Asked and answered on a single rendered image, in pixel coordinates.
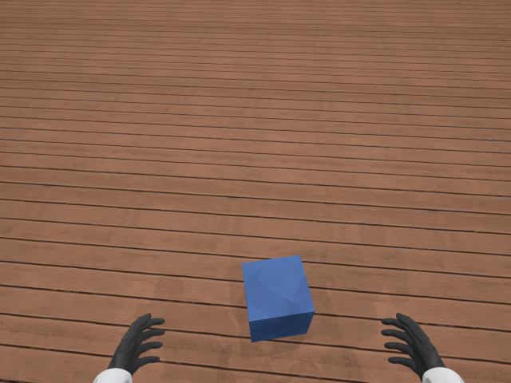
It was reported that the carton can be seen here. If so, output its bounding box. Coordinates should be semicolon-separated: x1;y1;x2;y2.
242;255;315;342

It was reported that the robot right forearm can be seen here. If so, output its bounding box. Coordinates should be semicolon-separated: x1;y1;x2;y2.
422;367;465;383

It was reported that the robot left hand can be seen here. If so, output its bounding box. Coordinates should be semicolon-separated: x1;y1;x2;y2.
108;313;165;376

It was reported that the robot right hand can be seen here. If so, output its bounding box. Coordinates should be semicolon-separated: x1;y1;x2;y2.
381;313;446;382

